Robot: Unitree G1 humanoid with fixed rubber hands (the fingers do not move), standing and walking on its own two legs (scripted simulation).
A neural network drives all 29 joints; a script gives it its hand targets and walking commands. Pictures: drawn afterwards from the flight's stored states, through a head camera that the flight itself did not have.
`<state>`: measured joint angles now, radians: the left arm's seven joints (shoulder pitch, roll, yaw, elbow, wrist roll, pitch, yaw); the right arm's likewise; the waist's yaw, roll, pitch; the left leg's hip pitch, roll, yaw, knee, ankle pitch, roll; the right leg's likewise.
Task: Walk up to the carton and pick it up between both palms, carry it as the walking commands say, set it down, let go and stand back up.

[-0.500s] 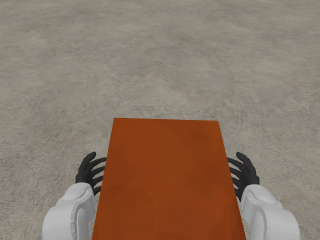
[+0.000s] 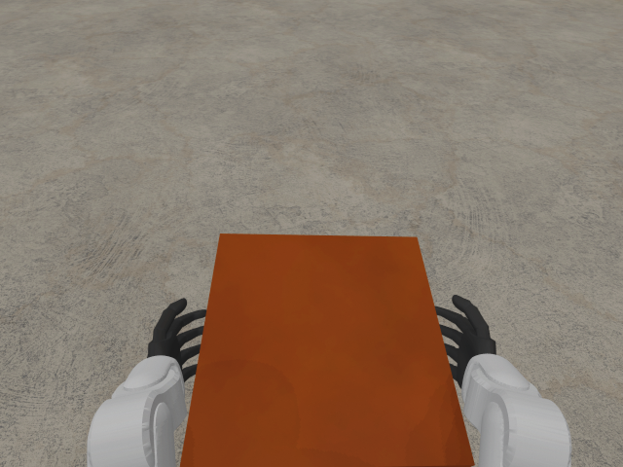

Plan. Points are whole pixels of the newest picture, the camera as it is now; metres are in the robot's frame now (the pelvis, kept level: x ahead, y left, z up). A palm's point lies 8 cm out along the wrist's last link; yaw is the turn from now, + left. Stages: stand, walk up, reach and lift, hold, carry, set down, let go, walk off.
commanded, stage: carry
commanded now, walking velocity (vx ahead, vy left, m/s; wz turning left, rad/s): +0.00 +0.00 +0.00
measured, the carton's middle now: (317, 365) +0.26 +0.01 +0.01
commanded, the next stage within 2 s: none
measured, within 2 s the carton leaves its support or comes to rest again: neither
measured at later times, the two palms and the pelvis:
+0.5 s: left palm (171, 362) +0.23 +0.18 +0.06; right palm (461, 356) +0.25 -0.16 +0.07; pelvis +0.00 +0.00 +0.00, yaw +0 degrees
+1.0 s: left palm (175, 358) +0.24 +0.18 +0.05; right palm (457, 352) +0.26 -0.16 +0.06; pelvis +0.00 +0.00 +0.00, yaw +0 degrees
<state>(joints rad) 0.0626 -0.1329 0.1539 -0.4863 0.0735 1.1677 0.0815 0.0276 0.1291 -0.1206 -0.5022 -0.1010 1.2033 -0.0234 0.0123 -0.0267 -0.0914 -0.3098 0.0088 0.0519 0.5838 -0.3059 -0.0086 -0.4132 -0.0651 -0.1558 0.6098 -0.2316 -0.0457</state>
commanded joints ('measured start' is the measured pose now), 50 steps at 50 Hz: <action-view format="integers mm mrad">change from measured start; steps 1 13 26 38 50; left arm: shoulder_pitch -566 -609 -645 -660 -666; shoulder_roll -674 -673 -691 -677 -666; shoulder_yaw -724 -700 -703 -664 -636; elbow -91 -1 28 107 166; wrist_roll -313 -293 -284 -256 -239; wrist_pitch -55 -144 -207 -251 -279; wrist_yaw -152 -164 -170 -177 -182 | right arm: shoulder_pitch -496 -531 -555 -571 -582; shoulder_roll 682 667 679 655 639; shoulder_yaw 674 633 626 587 558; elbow -47 31 68 141 192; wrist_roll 314 276 262 231 211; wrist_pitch -84 -176 -238 -283 -312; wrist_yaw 82 93 102 110 114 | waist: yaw -11 -9 -8 -6 -7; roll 43 33 41 37 41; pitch -239 -234 -227 -228 -233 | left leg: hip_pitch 0 -11 -7 -1 5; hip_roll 82 85 86 84 85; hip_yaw -89 -89 -92 -88 -89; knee -140 -132 -134 -126 -123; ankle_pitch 125 111 88 80 84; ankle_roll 36 32 30 30 30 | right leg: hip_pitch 193 189 175 174 172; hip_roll -118 -117 -116 -116 -111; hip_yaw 171 169 168 173 170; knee -179 -174 -174 -174 -165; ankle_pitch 85 83 57 61 78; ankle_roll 19 18 18 18 17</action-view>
